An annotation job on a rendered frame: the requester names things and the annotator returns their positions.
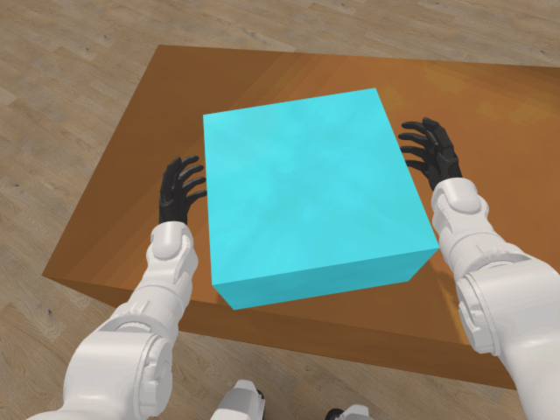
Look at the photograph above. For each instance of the carton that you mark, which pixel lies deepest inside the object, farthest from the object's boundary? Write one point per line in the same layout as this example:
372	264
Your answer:
308	198

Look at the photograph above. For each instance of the robot right hand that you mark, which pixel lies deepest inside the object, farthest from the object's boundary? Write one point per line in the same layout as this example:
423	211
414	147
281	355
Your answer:
440	160

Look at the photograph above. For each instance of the pedestal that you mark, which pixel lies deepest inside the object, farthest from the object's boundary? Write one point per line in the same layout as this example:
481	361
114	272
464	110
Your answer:
504	124

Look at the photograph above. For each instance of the robot left hand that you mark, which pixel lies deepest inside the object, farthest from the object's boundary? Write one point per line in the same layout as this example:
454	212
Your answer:
173	203

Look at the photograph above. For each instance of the robot left upper arm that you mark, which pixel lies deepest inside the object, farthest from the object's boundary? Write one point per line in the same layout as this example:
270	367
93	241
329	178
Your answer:
117	376

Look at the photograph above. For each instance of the robot right upper arm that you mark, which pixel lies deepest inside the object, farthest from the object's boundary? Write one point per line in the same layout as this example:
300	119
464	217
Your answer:
513	312

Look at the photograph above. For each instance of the robot right shin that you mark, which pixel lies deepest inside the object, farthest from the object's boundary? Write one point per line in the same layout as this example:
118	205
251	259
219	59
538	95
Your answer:
357	409

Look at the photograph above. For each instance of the left robot forearm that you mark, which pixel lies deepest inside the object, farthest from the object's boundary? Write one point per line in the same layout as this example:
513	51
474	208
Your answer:
159	301

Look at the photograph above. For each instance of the left robot thigh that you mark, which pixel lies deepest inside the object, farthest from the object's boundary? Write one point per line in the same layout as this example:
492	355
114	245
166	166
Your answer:
240	404

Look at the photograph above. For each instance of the right robot forearm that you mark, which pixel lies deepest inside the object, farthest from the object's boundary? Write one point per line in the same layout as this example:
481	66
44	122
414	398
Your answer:
467	240

